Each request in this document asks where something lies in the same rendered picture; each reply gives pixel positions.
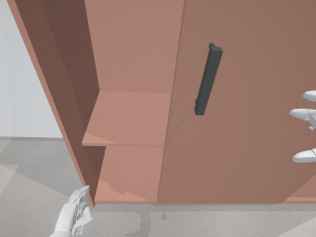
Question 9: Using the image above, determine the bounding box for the wardrobe door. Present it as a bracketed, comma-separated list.
[157, 0, 316, 204]
[290, 175, 316, 198]

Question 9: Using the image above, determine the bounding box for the robot right hand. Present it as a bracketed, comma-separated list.
[289, 90, 316, 163]

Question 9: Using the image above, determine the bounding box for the handle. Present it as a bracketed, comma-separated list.
[195, 42, 223, 116]

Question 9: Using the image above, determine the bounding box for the robot left hand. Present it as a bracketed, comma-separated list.
[53, 186, 93, 237]

